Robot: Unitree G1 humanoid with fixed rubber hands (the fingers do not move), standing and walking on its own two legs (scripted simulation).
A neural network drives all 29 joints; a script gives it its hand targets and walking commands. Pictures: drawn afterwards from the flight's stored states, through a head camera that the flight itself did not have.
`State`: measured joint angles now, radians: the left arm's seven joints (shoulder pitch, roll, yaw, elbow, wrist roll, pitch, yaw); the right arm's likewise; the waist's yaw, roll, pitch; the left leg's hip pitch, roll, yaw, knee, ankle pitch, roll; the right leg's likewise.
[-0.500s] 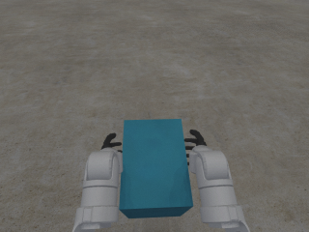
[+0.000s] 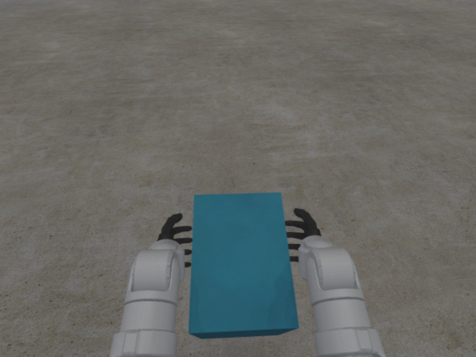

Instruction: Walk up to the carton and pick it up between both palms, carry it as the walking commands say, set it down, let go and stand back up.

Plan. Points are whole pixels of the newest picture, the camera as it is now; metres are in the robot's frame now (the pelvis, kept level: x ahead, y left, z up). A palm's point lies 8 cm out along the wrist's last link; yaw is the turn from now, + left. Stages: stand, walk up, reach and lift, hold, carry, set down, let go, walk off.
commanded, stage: carry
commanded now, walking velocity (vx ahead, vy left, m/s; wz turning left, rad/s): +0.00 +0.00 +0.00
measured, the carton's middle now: (239, 269) +0.32 +0.01 -0.03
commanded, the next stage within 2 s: hold in 1.94 s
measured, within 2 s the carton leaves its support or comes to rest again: neither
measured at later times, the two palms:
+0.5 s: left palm (161, 260) +0.29 +0.14 +0.05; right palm (307, 250) +0.31 -0.11 +0.06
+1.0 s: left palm (167, 258) +0.30 +0.13 +0.05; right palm (310, 251) +0.31 -0.12 +0.05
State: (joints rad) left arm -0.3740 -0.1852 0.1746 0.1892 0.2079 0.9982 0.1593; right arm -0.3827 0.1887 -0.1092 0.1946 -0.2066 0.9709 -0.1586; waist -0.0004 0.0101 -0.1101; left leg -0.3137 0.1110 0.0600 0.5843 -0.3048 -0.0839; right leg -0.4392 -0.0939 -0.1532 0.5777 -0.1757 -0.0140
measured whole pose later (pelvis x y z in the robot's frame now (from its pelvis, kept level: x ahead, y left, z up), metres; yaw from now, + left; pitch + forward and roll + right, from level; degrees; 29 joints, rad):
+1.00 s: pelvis +0.00 +0.00 +0.00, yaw +0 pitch +3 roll +0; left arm -0.32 -0.17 0.15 0.23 0.17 0.87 0.16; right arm -0.33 0.17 -0.10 0.24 -0.17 0.84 -0.15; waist 0.01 0.01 -0.11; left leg -0.31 0.12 0.06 0.56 -0.29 -0.09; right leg -0.43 -0.09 -0.16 0.55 -0.16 -0.02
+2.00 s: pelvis +0.01 +0.00 +0.01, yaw +0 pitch +1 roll +0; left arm -0.30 -0.16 0.16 0.28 0.20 0.80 0.12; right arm -0.33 0.17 -0.12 0.30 -0.20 0.79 -0.11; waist 0.02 0.02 -0.08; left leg -0.23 0.11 0.03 0.50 -0.27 -0.08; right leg -0.36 -0.07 -0.14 0.49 -0.14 -0.02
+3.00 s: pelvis -0.01 +0.03 +0.01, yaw -7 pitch -4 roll +1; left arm -0.46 -0.22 0.36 0.60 0.34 0.54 0.07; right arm -0.42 0.20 -0.29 0.54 -0.37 0.52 -0.07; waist 0.05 0.06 0.07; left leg -0.13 -0.01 -0.16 0.46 -0.26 -0.06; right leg -0.28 0.04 0.18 0.44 -0.09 0.04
